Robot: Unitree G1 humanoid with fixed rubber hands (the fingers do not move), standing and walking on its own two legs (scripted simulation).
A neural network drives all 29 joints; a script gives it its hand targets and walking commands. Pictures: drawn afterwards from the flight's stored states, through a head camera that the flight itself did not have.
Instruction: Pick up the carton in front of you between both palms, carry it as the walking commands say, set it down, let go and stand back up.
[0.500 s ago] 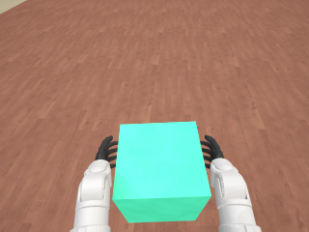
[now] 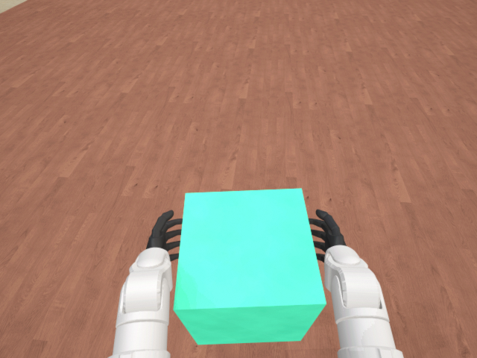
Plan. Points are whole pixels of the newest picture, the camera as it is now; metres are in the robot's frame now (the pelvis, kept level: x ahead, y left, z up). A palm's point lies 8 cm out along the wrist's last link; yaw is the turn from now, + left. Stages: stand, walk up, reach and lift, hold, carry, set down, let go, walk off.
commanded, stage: carry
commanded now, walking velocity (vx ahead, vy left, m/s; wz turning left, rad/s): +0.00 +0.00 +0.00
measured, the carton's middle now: (246, 271) +0.29 +0.00 -0.04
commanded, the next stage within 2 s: hold in 1.12 s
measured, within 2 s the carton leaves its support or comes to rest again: neither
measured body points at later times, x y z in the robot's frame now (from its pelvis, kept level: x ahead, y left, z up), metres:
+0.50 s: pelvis -0.05 +0.01 +0.00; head -0.07 +0.01 +0.45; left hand +0.25 +0.16 +0.04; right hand +0.25 -0.14 +0.03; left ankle -0.09 +0.09 -0.73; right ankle +0.00 -0.11 -0.73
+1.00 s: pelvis -0.06 +0.01 +0.00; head -0.08 +0.01 +0.45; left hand +0.24 +0.17 +0.04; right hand +0.24 -0.13 +0.03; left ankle -0.09 +0.09 -0.73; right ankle +0.00 -0.11 -0.73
